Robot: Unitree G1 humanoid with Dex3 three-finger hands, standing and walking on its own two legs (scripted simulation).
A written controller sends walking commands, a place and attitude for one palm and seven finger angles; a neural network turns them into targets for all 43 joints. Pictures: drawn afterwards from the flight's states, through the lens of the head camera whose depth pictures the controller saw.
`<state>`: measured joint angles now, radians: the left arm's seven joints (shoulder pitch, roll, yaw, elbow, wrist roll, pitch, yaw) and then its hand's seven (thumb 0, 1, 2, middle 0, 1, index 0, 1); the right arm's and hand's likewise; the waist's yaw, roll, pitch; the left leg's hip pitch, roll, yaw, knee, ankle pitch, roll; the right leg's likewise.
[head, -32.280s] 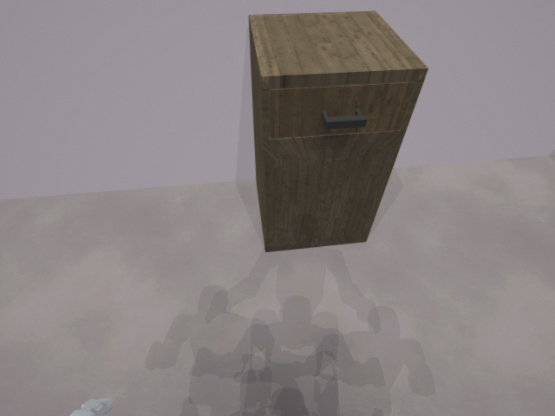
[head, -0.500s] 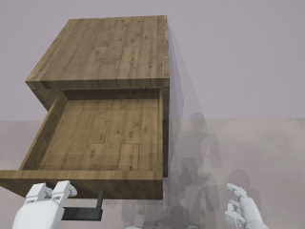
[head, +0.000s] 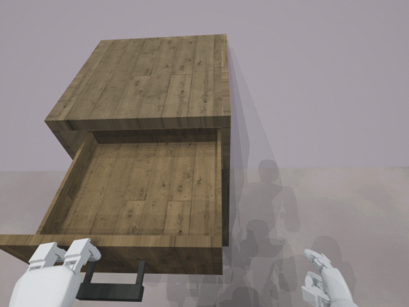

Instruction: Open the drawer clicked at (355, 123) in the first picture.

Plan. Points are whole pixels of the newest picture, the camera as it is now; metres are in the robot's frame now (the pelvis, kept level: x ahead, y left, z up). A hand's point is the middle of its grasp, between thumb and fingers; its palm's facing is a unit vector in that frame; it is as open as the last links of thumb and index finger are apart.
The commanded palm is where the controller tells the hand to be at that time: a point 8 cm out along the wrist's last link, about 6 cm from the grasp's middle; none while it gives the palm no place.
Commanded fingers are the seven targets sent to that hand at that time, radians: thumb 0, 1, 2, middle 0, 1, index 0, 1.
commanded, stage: lift the hand off the handle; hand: left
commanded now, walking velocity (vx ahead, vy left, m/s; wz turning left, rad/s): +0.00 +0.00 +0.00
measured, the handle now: (113, 279) +0.17 +0.21 -0.03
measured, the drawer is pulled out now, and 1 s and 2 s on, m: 0.30 0.29 0.29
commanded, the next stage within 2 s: draw the hand back to the body in 1.14 s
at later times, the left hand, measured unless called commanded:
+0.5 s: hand (61, 276) +0.14 +0.24 +0.08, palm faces +0.09 -0.09 -0.99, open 13.6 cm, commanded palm +0.11 +0.24 +0.13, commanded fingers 0.00 -0.50 0.30 -0.30 -1.20 -0.30 -1.20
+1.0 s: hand (46, 269) +0.15 +0.25 +0.11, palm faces +0.07 -0.13 -0.99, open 13.8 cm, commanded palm +0.11 +0.24 +0.17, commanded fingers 0.00 -0.50 0.30 -0.30 -1.20 -0.30 -1.20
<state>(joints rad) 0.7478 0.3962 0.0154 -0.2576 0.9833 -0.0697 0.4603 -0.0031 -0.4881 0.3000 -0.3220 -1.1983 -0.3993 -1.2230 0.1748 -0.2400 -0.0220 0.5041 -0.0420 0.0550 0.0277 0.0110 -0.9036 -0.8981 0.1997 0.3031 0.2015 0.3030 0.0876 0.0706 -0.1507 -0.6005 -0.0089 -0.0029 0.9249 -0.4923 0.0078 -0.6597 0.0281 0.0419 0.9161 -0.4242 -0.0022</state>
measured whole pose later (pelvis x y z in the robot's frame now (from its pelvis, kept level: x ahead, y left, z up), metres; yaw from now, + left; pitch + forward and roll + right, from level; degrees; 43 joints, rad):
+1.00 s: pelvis +0.02 +0.01 +0.03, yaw -1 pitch +4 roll -1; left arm 0.78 0.44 0.05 -0.50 0.89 -0.01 0.29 0.00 -0.49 0.30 -0.32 -1.20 -0.32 -1.20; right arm 0.17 -0.25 -0.01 0.50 -0.01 0.05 0.03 0.01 -0.90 -0.90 0.20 0.30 0.20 0.30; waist 0.12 0.10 -0.10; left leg -0.35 0.00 0.01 0.70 -0.41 0.02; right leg -0.40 0.03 0.05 0.67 -0.33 0.01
